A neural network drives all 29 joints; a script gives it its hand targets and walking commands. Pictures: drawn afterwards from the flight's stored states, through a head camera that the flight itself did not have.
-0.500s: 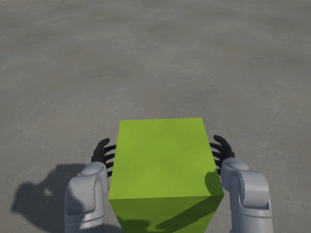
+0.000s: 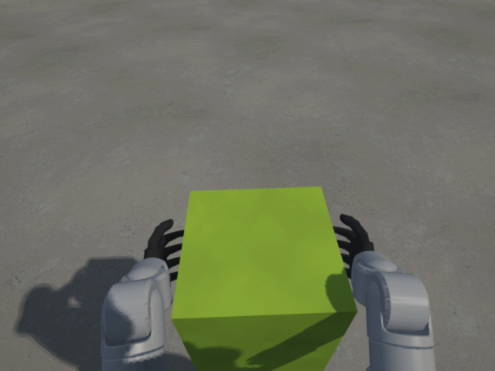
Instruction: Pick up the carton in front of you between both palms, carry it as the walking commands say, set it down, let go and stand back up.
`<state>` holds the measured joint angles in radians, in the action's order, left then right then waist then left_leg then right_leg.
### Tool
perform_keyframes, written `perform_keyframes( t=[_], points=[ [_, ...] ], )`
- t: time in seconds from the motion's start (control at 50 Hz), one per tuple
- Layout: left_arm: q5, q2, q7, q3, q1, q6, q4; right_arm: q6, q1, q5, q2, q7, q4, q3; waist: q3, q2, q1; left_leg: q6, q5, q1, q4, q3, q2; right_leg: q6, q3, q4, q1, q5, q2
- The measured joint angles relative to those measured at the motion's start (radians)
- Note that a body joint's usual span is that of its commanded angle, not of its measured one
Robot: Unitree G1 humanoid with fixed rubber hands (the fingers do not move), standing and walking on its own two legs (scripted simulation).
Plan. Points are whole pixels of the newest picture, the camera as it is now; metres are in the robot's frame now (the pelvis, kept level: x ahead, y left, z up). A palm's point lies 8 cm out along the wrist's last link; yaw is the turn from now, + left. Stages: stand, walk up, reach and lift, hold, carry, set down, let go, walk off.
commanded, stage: carry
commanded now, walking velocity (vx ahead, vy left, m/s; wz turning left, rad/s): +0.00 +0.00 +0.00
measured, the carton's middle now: (258, 284) +0.27 +0.00 +0.02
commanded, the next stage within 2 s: hold in 1.18 s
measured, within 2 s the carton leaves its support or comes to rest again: neither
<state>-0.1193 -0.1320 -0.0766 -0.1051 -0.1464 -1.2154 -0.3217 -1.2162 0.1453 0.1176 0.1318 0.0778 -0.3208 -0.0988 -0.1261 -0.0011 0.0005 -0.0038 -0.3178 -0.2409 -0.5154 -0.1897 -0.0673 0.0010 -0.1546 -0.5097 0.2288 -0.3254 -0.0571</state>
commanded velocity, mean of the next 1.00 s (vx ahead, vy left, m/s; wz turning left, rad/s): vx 0.00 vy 0.00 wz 0.00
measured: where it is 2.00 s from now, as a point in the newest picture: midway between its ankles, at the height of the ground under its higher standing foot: outside the picture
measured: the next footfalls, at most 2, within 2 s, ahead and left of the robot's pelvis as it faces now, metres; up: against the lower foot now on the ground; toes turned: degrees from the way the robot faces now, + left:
none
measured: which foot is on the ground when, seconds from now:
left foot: down 0.00-1.00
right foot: down 0.00-1.00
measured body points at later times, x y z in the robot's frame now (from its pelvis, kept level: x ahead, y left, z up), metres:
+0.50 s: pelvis -0.03 +0.00 +0.00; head -0.06 +0.01 +0.45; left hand +0.24 +0.16 +0.05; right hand +0.24 -0.15 +0.05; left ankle -0.03 +0.10 -0.74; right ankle -0.04 -0.11 -0.74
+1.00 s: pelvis -0.04 +0.01 +0.00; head -0.06 +0.01 +0.45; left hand +0.25 +0.16 +0.04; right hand +0.26 -0.14 +0.04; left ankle -0.03 +0.10 -0.74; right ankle -0.04 -0.11 -0.74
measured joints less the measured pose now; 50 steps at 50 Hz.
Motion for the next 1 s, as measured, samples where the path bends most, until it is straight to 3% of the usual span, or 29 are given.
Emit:
perform_keyframes(
  t=[0.16, 0.42, 0.78, 1.0],
  points=[
    [-0.008, 0.003, 0.008, 0.009, 0.031, 0.036, 0.047, 0.036, -0.030, 0.008, -0.003, -0.008, 0.048, 0.008, -0.007, 0.000, 0.000, -0.005, 0.024, 0.000, 0.018, -0.001, 0.002, -0.001, 0.000, 0.018, 0.000, 0.025, 0.001],
    [-0.041, 0.005, 0.032, 0.015, 0.057, 0.195, 0.165, 0.195, -0.056, 0.037, -0.005, -0.031, 0.166, 0.013, 0.003, -0.001, 0.000, -0.013, 0.051, -0.022, 0.022, -0.002, 0.005, -0.002, 0.000, 0.023, 0.021, 0.053, -0.002],
    [-0.118, -0.007, 0.064, -0.071, -0.052, 0.521, 0.509, 0.523, 0.056, 0.115, 0.008, -0.068, 0.515, -0.076, 0.028, 0.001, 0.000, -0.025, 0.078, -0.048, 0.025, -0.003, 0.010, 0.000, 0.000, 0.025, 0.047, 0.082, -0.007],
    [-0.103, -0.004, 0.058, -0.049, -0.032, 0.489, 0.443, 0.492, 0.034, 0.102, 0.005, -0.062, 0.450, -0.054, 0.024, 0.002, -0.002, -0.029, 0.073, -0.055, 0.017, -0.002, 0.014, 0.005, 0.000, 0.016, 0.053, 0.077, -0.013]
  ],
)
